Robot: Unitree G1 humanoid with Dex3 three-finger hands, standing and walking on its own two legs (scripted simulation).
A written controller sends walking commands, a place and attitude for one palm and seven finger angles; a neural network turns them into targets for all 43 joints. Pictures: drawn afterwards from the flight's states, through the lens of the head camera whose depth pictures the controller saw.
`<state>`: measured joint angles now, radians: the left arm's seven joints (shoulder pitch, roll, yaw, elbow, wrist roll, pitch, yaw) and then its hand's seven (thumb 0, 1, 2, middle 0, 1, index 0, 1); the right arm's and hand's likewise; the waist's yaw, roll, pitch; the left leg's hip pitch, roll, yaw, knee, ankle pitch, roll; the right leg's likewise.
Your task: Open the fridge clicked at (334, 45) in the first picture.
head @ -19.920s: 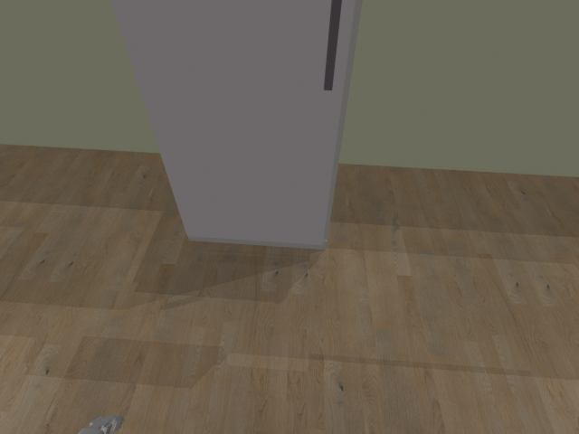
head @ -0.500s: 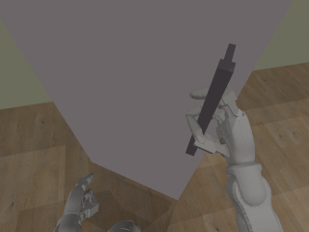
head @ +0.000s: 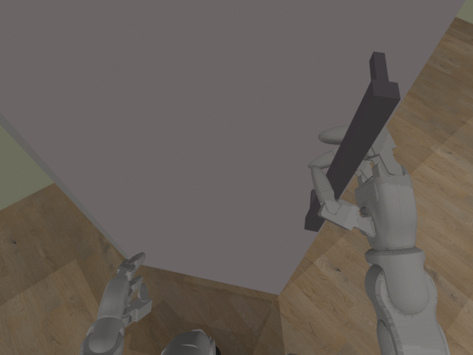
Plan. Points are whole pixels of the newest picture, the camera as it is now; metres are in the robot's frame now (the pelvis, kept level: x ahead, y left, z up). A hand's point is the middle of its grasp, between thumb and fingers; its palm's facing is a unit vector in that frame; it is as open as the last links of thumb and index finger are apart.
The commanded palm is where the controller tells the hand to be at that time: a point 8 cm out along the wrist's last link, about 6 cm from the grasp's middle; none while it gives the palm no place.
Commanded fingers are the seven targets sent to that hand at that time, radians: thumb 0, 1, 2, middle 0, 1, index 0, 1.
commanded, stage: walk backward, drawing the door open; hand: right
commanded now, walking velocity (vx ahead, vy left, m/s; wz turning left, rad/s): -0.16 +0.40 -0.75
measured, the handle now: (337, 163) +0.33 -0.08 +0.19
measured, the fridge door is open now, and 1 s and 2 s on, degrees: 51 79 76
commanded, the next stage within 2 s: stop walking and hold the door back in 0.68 s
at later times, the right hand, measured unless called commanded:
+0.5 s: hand (271, 314) +0.16 -0.01 +0.18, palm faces +0.36 +0.91 -0.19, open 6.7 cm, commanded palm +0.11 -0.04 +0.20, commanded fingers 0.00 -0.90 -0.90 0.45 1.40 0.45 1.40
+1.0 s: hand out of the picture +0.08 +0.06 +0.19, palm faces +0.75 +0.62 -0.24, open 6.0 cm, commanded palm +0.05 +0.02 +0.18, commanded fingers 0.00 -0.90 -0.90 0.45 1.40 0.45 1.40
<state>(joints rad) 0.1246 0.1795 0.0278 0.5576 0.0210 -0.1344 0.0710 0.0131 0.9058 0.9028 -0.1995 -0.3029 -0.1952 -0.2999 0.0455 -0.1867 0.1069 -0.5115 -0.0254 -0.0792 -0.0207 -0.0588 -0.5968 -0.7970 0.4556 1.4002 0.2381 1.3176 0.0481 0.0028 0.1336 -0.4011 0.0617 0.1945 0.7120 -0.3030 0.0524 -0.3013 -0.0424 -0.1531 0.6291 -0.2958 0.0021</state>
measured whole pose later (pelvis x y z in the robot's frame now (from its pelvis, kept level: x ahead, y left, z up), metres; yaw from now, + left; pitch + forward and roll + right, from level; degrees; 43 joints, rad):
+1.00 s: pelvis -0.07 +0.39 +0.02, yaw -37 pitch -3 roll -3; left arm 0.14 0.26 0.00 0.68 0.00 -0.06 0.10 0.01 0.91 0.90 -0.20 -0.30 -0.20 -0.30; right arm -0.09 -0.28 -0.12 -0.06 0.04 -0.13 -0.10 -0.06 -0.62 -0.82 0.46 1.40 0.37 1.39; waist -0.02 0.01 0.07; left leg -0.26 0.13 0.12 0.52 -0.21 0.00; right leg -0.44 0.05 -0.06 1.05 -0.43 0.04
